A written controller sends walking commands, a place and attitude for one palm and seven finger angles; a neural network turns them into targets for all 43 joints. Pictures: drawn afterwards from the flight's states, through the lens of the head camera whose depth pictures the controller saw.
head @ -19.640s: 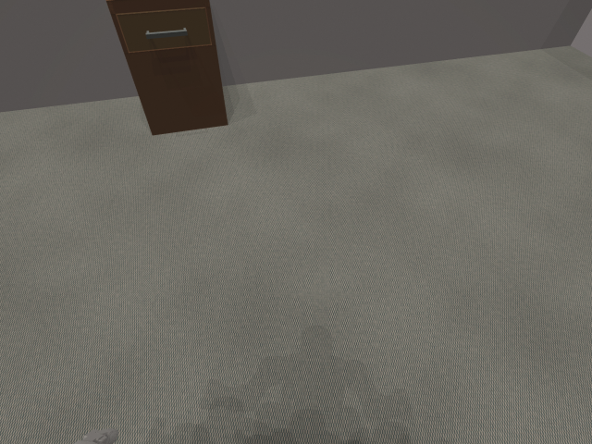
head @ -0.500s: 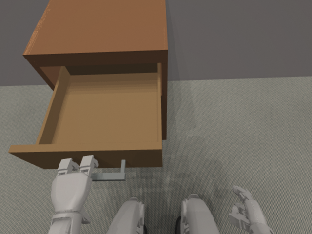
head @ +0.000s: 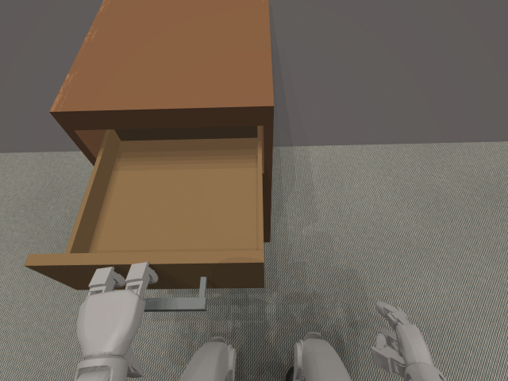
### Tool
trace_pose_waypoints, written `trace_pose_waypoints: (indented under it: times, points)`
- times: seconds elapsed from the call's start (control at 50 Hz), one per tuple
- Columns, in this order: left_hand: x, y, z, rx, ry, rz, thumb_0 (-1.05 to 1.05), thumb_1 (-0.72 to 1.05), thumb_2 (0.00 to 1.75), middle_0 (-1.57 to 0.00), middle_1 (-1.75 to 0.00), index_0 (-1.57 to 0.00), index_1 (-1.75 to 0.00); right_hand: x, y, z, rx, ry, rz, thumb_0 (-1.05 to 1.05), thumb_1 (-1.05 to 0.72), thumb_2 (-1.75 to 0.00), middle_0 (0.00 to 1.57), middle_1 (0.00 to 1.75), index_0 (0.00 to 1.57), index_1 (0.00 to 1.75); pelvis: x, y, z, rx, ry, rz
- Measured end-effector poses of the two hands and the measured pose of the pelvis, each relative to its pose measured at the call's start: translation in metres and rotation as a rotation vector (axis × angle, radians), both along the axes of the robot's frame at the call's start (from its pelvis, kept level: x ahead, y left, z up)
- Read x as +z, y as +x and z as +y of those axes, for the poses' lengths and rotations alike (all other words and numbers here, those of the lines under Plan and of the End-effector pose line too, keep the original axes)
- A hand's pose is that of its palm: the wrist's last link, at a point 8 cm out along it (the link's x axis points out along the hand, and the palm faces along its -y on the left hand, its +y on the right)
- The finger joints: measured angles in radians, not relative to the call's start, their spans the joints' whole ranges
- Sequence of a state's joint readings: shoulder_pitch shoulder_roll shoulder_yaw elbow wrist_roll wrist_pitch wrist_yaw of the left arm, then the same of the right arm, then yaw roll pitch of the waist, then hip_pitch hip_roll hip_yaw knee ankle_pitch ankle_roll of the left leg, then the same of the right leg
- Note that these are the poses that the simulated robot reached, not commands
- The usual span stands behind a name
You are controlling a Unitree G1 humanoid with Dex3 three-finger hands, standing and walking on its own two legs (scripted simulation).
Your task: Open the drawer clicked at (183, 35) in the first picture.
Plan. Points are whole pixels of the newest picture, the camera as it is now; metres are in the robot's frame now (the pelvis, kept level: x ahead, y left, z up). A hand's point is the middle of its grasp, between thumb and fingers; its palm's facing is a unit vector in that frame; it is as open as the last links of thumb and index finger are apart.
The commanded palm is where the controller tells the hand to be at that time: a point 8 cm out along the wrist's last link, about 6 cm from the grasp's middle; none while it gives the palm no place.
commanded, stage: lift the hand off the handle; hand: left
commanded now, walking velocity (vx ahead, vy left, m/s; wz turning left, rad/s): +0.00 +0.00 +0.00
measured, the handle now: (155, 293) +0.27 +0.20 -0.10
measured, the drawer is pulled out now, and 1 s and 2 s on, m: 0.29 0.29 0.29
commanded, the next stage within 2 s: draw the hand back to the body in 1.40 s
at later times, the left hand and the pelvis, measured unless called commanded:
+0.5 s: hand (122, 316) +0.21 +0.22 -0.02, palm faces -0.07 -0.12 -0.99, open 13.7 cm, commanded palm +0.20 +0.21 +0.03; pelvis +0.01 +0.01 +0.02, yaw +0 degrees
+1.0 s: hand (117, 309) +0.22 +0.21 +0.02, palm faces -0.04 -0.13 -0.99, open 13.8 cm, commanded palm +0.20 +0.21 +0.07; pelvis +0.02 +0.00 +0.05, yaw -1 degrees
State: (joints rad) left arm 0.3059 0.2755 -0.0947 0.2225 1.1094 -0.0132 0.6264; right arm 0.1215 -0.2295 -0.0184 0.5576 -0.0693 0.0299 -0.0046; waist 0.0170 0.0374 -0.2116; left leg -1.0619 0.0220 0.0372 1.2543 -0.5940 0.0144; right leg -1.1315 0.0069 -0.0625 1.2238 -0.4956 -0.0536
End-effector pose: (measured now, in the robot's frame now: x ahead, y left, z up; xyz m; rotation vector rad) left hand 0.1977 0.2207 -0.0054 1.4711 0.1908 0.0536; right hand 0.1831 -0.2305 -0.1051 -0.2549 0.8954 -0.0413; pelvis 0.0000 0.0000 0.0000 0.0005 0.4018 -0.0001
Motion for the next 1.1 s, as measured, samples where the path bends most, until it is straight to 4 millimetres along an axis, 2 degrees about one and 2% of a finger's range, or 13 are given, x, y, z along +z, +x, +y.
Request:
trace_pose_waypoints:
  times: [0.24,0.58,0.7,0.96,1.1]
  points:
    - [0.018,-0.002,0.004,0.01,-0.002,-0.01,0.0,-0.49,0.3,-0.32,-1.2,-0.32,-1.2,0.015,0.005,0.002,0.003,0.004,-0.017,0.01,-0.91,-0.9,0.2,0.3,0.2,0.3,0.011,0.005,0.002,-0.001,-0.002,-0.027]
    - [0.04,0.001,0.0,-0.003,-0.014,-0.013,0.0,-0.49,0.3,-0.32,-1.2,-0.35,-1.22,0.035,0.003,0.006,-0.009,0.02,-0.023,0.01,-0.91,-0.9,0.2,0.3,0.2,0.3,0.028,0.012,0.006,-0.006,-0.003,-0.072]
    - [0.054,0.007,-0.003,-0.001,-0.024,-0.039,0.0,-0.49,0.3,-0.32,-1.2,-0.34,-1.21,0.042,0.004,0.006,-0.013,0.03,-0.028,0.01,-0.91,-0.9,0.2,0.3,0.2,0.3,0.035,0.015,0.007,-0.009,-0.002,-0.088]
    - [0.074,0.003,-0.009,-0.002,-0.032,-0.033,0.0,-0.49,0.3,-0.32,-1.2,-0.32,-1.2,0.061,0.013,0.006,-0.005,0.054,-0.059,0.01,-0.91,-0.9,0.2,0.3,0.2,0.3,0.049,0.023,0.005,-0.019,0.004,-0.126]
    - [0.085,0.003,-0.007,0.011,-0.024,-0.05,0.0,-0.49,0.3,-0.32,-1.2,-0.32,-1.2,0.067,0.019,0.005,0.001,0.062,-0.075,0.01,-0.91,-0.9,0.2,0.3,0.2,0.3,0.054,0.023,0.003,-0.021,0.007,-0.145]
